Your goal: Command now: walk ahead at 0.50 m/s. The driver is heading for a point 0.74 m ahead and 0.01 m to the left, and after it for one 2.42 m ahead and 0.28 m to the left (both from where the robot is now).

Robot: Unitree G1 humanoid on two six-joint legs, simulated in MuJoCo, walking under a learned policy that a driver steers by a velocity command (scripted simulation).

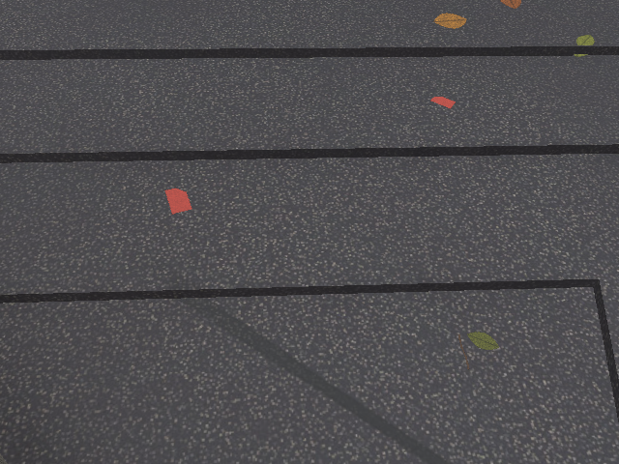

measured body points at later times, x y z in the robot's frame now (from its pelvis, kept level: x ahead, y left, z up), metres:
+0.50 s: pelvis +0.26 -0.09 +0.02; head +0.28 -0.11 +0.47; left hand +0.38 +0.16 -0.09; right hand +0.29 -0.36 -0.13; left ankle +0.18 +0.07 -0.61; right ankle +0.32 -0.19 -0.71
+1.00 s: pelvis +0.53 -0.04 +0.01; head +0.56 -0.04 +0.46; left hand +0.51 +0.22 -0.14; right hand +0.70 -0.29 -0.10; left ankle +0.62 +0.05 -0.71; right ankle +0.35 -0.19 -0.65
